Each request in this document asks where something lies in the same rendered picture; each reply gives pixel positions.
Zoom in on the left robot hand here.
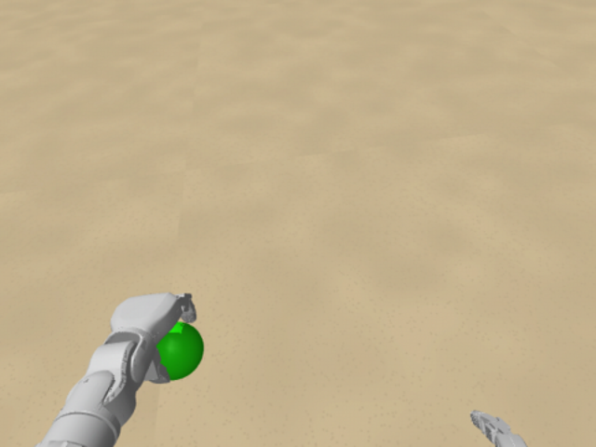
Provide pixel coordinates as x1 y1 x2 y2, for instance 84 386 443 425
110 292 196 384

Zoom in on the right robot hand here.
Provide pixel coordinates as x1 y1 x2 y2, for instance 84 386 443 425
470 411 527 447

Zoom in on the ball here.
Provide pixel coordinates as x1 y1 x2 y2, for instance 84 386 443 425
156 322 204 380

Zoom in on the left robot arm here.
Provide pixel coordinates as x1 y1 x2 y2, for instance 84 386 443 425
34 327 156 447

